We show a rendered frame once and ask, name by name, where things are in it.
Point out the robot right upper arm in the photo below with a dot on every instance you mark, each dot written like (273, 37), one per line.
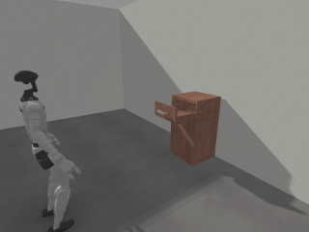
(34, 111)

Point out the left robot thigh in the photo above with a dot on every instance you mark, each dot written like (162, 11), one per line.
(52, 180)

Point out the drawer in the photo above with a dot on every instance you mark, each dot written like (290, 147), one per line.
(176, 114)

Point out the handle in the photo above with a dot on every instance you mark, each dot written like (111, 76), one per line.
(160, 111)

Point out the left robot hand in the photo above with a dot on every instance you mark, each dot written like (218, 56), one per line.
(50, 137)

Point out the right robot forearm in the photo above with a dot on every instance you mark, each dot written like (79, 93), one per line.
(45, 144)

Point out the robot right foot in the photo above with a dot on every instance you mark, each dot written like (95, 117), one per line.
(63, 226)

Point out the cabinet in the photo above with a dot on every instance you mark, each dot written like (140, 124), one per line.
(195, 141)

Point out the right robot hand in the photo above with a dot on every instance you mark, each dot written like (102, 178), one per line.
(67, 166)

